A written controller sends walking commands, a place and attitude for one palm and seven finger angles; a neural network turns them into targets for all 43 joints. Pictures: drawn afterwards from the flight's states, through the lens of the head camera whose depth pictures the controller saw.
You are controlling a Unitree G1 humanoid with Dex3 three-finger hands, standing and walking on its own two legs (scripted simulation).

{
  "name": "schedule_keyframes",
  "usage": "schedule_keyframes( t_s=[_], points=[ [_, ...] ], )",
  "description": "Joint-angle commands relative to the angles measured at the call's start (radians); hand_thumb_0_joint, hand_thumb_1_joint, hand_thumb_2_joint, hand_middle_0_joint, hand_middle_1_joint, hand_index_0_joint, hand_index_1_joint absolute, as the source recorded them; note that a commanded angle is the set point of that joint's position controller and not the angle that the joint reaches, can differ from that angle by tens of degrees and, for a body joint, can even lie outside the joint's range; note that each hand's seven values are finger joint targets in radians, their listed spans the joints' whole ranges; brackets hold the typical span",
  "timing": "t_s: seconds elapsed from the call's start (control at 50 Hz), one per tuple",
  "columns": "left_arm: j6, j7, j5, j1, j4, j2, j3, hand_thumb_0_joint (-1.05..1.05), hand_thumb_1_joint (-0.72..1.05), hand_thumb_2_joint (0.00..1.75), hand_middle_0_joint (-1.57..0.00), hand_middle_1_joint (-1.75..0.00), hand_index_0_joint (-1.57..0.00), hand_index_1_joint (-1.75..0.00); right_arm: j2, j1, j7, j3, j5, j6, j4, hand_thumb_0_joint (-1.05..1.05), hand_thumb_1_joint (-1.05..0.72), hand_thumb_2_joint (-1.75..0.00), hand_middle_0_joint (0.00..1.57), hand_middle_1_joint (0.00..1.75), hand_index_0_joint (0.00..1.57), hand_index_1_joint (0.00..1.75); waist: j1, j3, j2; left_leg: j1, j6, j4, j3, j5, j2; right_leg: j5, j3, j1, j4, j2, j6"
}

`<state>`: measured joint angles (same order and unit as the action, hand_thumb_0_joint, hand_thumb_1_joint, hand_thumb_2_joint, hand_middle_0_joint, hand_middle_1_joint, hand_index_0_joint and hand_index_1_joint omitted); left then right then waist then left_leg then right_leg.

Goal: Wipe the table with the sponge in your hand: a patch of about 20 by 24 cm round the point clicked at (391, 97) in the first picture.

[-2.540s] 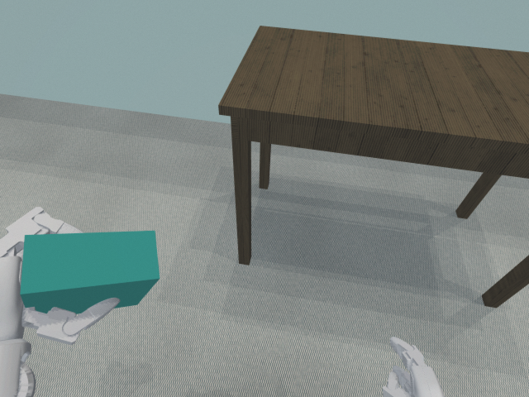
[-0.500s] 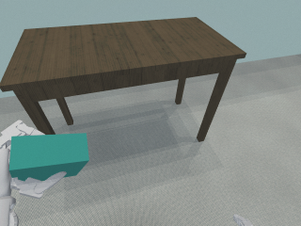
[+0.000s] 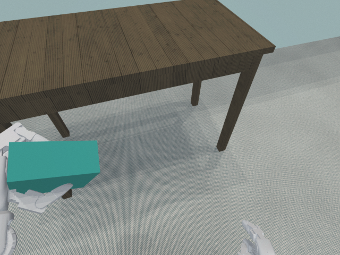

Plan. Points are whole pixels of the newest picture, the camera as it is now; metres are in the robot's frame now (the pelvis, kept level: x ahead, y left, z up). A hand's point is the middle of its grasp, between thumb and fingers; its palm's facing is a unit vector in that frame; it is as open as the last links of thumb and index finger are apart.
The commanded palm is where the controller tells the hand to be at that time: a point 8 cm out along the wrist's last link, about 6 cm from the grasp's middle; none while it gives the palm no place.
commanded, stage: take the last steps up to it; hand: left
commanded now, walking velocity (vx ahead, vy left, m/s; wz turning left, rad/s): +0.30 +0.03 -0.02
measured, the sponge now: (66, 168) +0.23 +0.21 +0.14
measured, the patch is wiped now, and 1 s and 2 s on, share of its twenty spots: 0.00 0.00 0.00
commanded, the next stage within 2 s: come to a stop and stand still in 1.08 s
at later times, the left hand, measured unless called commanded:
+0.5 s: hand (82, 100) +0.37 +0.22 +0.18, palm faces +0.40 -0.82 -0.42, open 9.8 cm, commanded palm +0.32 +0.27 +0.18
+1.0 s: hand (116, 74) +0.47 +0.18 +0.17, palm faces +0.43 -0.79 -0.44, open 9.8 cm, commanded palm +0.41 +0.23 +0.18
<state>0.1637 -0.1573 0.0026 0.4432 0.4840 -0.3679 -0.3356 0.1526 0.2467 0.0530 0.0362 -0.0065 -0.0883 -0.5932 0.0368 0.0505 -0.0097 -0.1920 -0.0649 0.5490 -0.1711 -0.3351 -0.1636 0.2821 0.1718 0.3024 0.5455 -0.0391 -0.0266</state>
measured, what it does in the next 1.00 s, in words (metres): walks ahead: left foot, then right foot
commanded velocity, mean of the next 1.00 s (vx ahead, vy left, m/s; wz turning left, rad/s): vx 0.25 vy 0.06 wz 0.03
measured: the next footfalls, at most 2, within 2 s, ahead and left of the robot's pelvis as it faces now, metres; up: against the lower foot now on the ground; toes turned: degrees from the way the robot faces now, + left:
left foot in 0.50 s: +0.28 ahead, +0.11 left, +0.00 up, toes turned +10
right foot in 0.90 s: +0.30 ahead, -0.14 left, +0.00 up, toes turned -10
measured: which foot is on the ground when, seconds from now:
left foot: down 0.00-0.02, up 0.04-0.48, down 0.50-0.92, up 0.94-1.00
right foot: down 0.00-0.52, up 0.54-0.88, down 0.90-1.00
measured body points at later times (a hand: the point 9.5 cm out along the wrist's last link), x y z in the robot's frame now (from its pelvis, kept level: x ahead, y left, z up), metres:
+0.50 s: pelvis +0.15 -0.01 -0.01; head +0.17 +0.00 +0.44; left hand +0.34 +0.26 +0.20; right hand +0.30 -0.26 -0.10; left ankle +0.24 +0.10 -0.73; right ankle +0.04 -0.09 -0.73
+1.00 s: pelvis +0.25 -0.05 +0.00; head +0.27 -0.08 +0.44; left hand +0.44 +0.22 +0.19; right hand +0.41 -0.28 -0.12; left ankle +0.22 +0.08 -0.68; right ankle +0.26 -0.13 -0.73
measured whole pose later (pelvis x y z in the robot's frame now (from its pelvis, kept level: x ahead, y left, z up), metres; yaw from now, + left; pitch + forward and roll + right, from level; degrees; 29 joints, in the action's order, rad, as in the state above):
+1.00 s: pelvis +0.25 -0.05 +0.00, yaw +1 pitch -1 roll +1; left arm 0.18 -0.15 0.00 0.40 0.43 -0.31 -0.32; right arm 0.22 0.20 0.06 -0.01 0.01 -0.06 -0.67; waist 0.02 0.06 -0.05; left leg -0.41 -0.02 1.02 -0.07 -0.46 -0.06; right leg 0.32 0.18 0.29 0.62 -0.05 0.06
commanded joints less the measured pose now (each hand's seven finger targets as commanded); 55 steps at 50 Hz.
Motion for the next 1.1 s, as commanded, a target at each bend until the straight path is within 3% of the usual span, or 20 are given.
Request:
schedule_keyframes(
  t_s=[0.0, 0.02, 0.04, 0.08, 0.16, 0.32, 0.42, 0.44, 0.46, 0.48, 0.5, 0.52, 0.56, 0.64, 0.84, 0.86, 0.9, 0.92, 1.0, 1.08],
  points=[
    [0.081, -0.035, -0.002, -0.123, 0.301, -0.247, -0.164, 0.00, 0.10, 1.30, -1.20, -1.60, -1.20, -1.60, 0.104, -0.162, 0.007, -0.056, 0.013, -0.040, 0.163, 0.00, -0.90, -0.90, 0.20, 0.30, 0.20, 0.30, -0.004, -0.216, 0.262, -0.457, 0.065, 0.579, 0.013, -0.263, 0.123, -0.354, -0.591, -0.442, -0.217, -0.353, 0.212],
    [0.087, -0.040, -0.012, -0.133, 0.309, -0.255, -0.189, 0.00, 0.10, 1.30, -1.20, -1.60, -1.20, -1.60, 0.126, -0.152, 0.006, -0.060, 0.003, -0.041, 0.147, 0.00, -0.90, -0.90, 0.20, 0.30, 0.20, 0.30, -0.017, -0.223, 0.189, -0.485, 0.058, 0.682, 0.141, -0.227, 0.087, -0.303, -0.588, -0.413, -0.225, -0.401, 0.221],
    [0.087, -0.029, -0.024, -0.092, 0.285, -0.238, -0.187, 0.00, 0.10, 1.30, -1.20, -1.60, -1.20, -1.60, 0.146, -0.144, -0.001, -0.089, 0.014, -0.030, 0.127, 0.00, -0.90, -0.90, 0.20, 0.30, 0.20, 0.30, -0.030, -0.213, 0.196, -0.498, 0.047, 0.740, 0.178, -0.165, 0.069, -0.206, -0.572, -0.389, -0.247, -0.370, 0.171],
    [0.097, -0.028, -0.030, 0.096, 0.238, -0.231, -0.233, 0.00, 0.10, 1.30, -1.20, -1.60, -1.20, -1.60, 0.135, -0.146, -0.004, -0.076, 0.012, -0.001, 0.115, 0.00, -0.90, -0.90, 0.20, 0.30, 0.20, 0.30, -0.034, -0.167, 0.057, -0.555, 0.024, 0.776, 0.188, -0.054, 0.047, -0.385, -0.427, -0.384, -0.201, -0.324, 0.199],
    [0.128, -0.019, -0.038, 0.127, 0.215, -0.199, -0.238, 0.00, 0.10, 1.30, -1.20, -1.60, -1.20, -1.60, 0.137, -0.145, -0.008, -0.083, 0.010, 0.043, 0.122, 0.00, -0.90, -0.90, 0.20, 0.30, 0.20, 0.30, -0.052, -0.152, 0.074, -0.576, 0.011, 0.678, 0.145, 0.038, 0.036, -0.594, -0.233, -0.353, -0.198, -0.269, 0.176],
    [0.133, -0.030, -0.030, 0.038, 0.237, -0.179, -0.170, 0.00, 0.10, 1.30, -1.20, -1.60, -1.20, -1.60, 0.147, -0.099, -0.009, -0.097, 0.010, 0.010, 0.156, 0.00, -0.90, -0.90, 0.20, 0.30, 0.20, 0.30, -0.022, -0.125, 0.143, -0.412, 0.049, 0.224, 0.012, 0.096, 0.069, -0.669, -0.196, -0.343, -0.196, -0.266, 0.173],
    [0.131, -0.042, -0.022, -0.062, 0.272, -0.195, -0.154, 0.00, 0.10, 1.30, -1.20, -1.60, -1.20, -1.60, 0.142, -0.076, 0.010, -0.100, 0.008, -0.011, 0.155, 0.00, -0.90, -0.90, 0.20, 0.30, 0.20, 0.30, -0.034, -0.164, 0.123, -0.103, 0.079, -0.020, -0.070, 0.187, 0.149, -0.662, -0.131, -0.259, -0.014, -0.223, 0.140],
    [0.134, -0.042, -0.024, -0.086, 0.285, -0.189, -0.138, 0.00, 0.10, 1.30, -1.20, -1.60, -1.20, -1.60, 0.155, -0.070, 0.020, -0.106, 0.009, -0.013, 0.156, 0.00, -0.90, -0.90, 0.20, 0.30, 0.20, 0.30, -0.059, -0.202, 0.036, 0.049, 0.090, -0.092, -0.068, 0.251, 0.153, -0.630, -0.096, -0.204, 0.137, -0.193, 0.104],
    [0.145, -0.044, -0.024, -0.098, 0.315, -0.202, -0.152, 0.00, 0.10, 1.30, -1.20, -1.60, -1.20, -1.60, 0.165, -0.070, 0.022, -0.109, 0.008, -0.014, 0.162, 0.00, -0.90, -0.90, 0.20, 0.30, 0.20, 0.30, -0.061, -0.259, -0.094, 0.240, 0.137, -0.103, 0.072, 0.316, 0.064, -0.451, -0.068, -0.065, 0.318, -0.137, 0.064],
    [0.152, -0.044, -0.031, -0.098, 0.316, -0.196, -0.158, 0.00, 0.10, 1.30, -1.20, -1.60, -1.20, -1.60, 0.176, -0.073, 0.018, -0.107, 0.001, -0.015, 0.156, 0.00, -0.90, -0.90, 0.20, 0.30, 0.20, 0.30, -0.053, -0.299, -0.286, 0.377, 0.265, -0.106, 0.414, 0.534, -0.178, 0.108, -0.059, 0.151, 0.555, -0.018, 0.028],
    [0.152, -0.045, -0.023, -0.121, 0.287, -0.219, -0.156, 0.00, 0.10, 1.30, -1.20, -1.60, -1.20, -1.60, 0.154, -0.069, 0.007, -0.087, 0.004, -0.016, 0.167, 0.00, -0.90, -0.90, 0.20, 0.30, 0.20, 0.30, -0.046, -0.269, -0.253, 0.316, 0.336, -0.164, 0.590, 0.548, -0.273, 0.365, -0.145, 0.239, 0.721, 0.030, 0.032],
    [0.138, -0.034, -0.022, -0.121, 0.203, -0.233, -0.164, 0.00, 0.10, 1.30, -1.20, -1.60, -1.20, -1.60, 0.159, -0.083, 0.002, -0.082, 0.002, -0.011, 0.147, 0.00, -0.90, -0.90, 0.20, 0.30, 0.20, 0.30, -0.054, -0.190, -0.156, 0.183, 0.343, -0.216, 0.583, 0.369, -0.281, 0.340, -0.190, 0.271, 0.773, 0.001, 0.032],
    [0.130, -0.019, -0.029, -0.126, 0.256, -0.242, -0.187, 0.00, 0.10, 1.30, -1.20, -1.60, -1.20, -1.60, 0.157, -0.110, 0.002, -0.092, 0.008, -0.009, 0.134, 0.00, -0.90, -0.90, 0.20, 0.30, 0.20, 0.30, -0.045, -0.121, -0.132, 0.046, 0.327, -0.247, 0.503, 0.219, -0.254, 0.269, -0.197, 0.293, 0.752, -0.060, 0.014],
    [0.136, -0.006, -0.035, -0.020, 0.353, -0.192, -0.182, 0.00, 0.10, 1.30, -1.20, -1.60, -1.20, -1.60, 0.152, -0.117, -0.011, -0.087, 0.011, -0.028, 0.134, 0.00, -0.90, -0.90, 0.20, 0.30, 0.20, 0.30, -0.024, -0.126, -0.204, -0.097, 0.238, -0.283, 0.230, 0.100, -0.144, 0.097, -0.111, 0.178, 0.561, -0.068, 0.001],
    [0.096, -0.014, -0.022, -0.098, 0.186, -0.122, -0.112, 0.00, 0.10, 1.30, -1.20, -1.60, -1.20, -1.60, 0.150, -0.097, 0.025, -0.080, 0.022, -0.040, 0.120, 0.00, -0.90, -0.90, 0.20, 0.30, 0.20, 0.30, -0.036, -0.150, -0.135, -0.029, 0.155, -0.082, 0.107, 0.089, -0.080, 0.019, 0.027, -0.079, -0.060, 0.018, -0.016],
    [0.094, -0.013, -0.014, -0.118, 0.175, -0.124, -0.101, 0.00, 0.10, 1.30, -1.20, -1.60, -1.20, -1.60, 0.144, -0.098, 0.026, -0.080, 0.022, -0.037, 0.115, 0.00, -0.90, -0.90, 0.20, 0.30, 0.20, 0.30, -0.038, -0.149, -0.069, -0.068, 0.134, 0.026, 0.080, 0.050, -0.044, -0.023, -0.040, -0.130, -0.139, -0.029, 0.002],
    [0.084, -0.024, -0.005, -0.138, 0.163, -0.196, -0.132, 0.00, 0.10, 1.30, -1.20, -1.60, -1.20, -1.60, 0.116, -0.124, 0.024, -0.064, 0.015, -0.028, 0.131, 0.00, -0.90, -0.90, 0.20, 0.30, 0.20, 0.30, -0.027, -0.141, 0.305, -0.416, 0.065, 0.442, 0.039, -0.227, 0.134, -0.256, -0.567, -0.309, -0.243, -0.368, 0.176],
    [0.084, -0.022, -0.015, -0.180, 0.181, -0.196, -0.128, 0.00, 0.10, 1.30, -1.20, -1.60, -1.20, -1.60, 0.144, -0.139, 0.022, -0.075, 0.012, -0.036, 0.121, 0.00, -0.90, -0.90, 0.20, 0.30, 0.20, 0.30, -0.023, -0.144, 0.269, -0.440, 0.053, 0.593, 0.138, -0.212, 0.117, -0.275, -0.585, -0.283, -0.255, -0.416, 0.193],
    [0.121, -0.024, -0.009, -0.029, 0.225, -0.207, -0.170, 0.00, 0.10, 1.30, -1.20, -1.60, -1.20, -1.60, 0.133, -0.148, 0.011, -0.067, 0.007, -0.006, 0.099, 0.00, -0.90, -0.90, 0.20, 0.30, 0.20, 0.30, -0.032, -0.127, 0.076, -0.478, 0.031, 0.665, 0.169, -0.071, 0.082, -0.647, -0.327, -0.305, -0.166, -0.333, 0.177],
    [0.147, -0.031, -0.023, 0.051, 0.276, -0.211, -0.207, 0.00, 0.10, 1.30, -1.20, -1.60, -1.20, -1.60, 0.128, -0.134, 0.001, -0.074, 0.005, 0.015, 0.133, 0.00, -0.90, -0.90, 0.20, 0.30, 0.20, 0.30, -0.034, -0.178, 0.106, -0.378, 0.029, 0.384, 0.091, 0.004, 0.080, -0.711, -0.178, -0.325, -0.155, -0.285, 0.161]
  ],
)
